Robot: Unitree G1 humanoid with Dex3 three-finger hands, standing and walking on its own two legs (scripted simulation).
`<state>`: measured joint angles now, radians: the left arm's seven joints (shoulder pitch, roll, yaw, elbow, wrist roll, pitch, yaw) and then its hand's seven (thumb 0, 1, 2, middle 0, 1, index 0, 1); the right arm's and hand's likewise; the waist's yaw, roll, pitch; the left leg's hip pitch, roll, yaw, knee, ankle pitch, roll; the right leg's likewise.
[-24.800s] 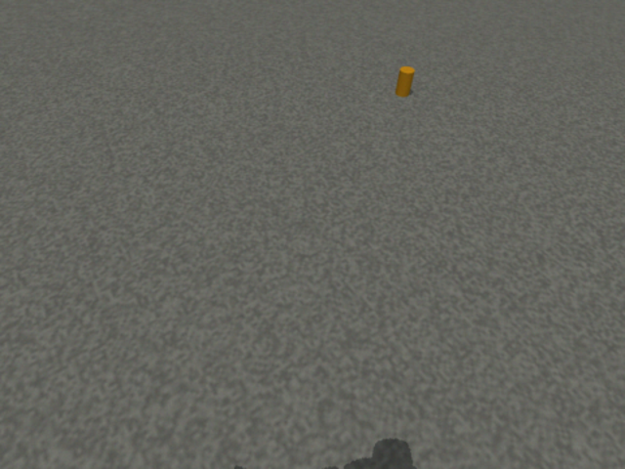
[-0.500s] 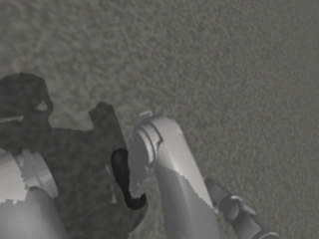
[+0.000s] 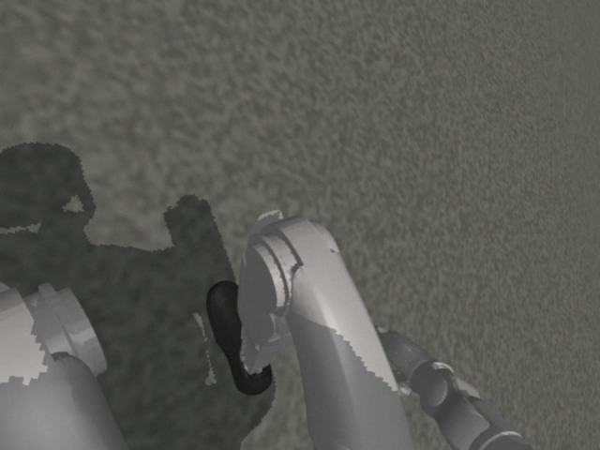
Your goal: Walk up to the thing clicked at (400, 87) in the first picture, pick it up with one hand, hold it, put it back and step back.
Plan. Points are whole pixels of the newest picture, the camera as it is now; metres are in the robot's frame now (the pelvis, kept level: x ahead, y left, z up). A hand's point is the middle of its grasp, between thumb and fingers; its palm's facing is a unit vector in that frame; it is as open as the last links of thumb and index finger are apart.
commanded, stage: open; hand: left
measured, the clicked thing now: out of the picture +0.49 +0.33 -0.23
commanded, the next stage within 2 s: withdraw in 0.12 s
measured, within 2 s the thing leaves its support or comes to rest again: rests again in 0.54 s
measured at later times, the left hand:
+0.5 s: hand out of the picture +0.50 +0.36 -0.14, palm faces +0.53 -0.85 +0.00, open 17.4 cm
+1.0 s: hand out of the picture +0.46 +0.47 -0.07, palm faces +0.56 -0.79 -0.27, open 17.4 cm
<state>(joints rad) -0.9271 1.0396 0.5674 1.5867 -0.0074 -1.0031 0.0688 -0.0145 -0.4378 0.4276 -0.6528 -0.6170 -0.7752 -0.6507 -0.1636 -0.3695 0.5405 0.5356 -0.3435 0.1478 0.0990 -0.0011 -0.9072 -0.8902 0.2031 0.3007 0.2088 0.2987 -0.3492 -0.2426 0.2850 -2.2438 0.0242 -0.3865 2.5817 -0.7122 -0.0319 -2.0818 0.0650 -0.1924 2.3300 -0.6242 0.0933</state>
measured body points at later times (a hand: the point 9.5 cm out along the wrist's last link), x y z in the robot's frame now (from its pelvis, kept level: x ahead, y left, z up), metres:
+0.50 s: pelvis +0.00 +0.00 +0.00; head +0.26 +0.17 +0.32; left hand +0.47 +0.40 -0.14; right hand +0.14 -0.26 -0.04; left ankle +0.07 +0.13 -0.27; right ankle +0.14 -0.13 -0.27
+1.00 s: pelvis +0.00 +0.00 +0.02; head +0.24 +0.15 +0.37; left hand +0.43 +0.50 -0.05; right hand +0.12 -0.26 -0.06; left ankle +0.07 +0.13 -0.27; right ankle +0.14 -0.13 -0.27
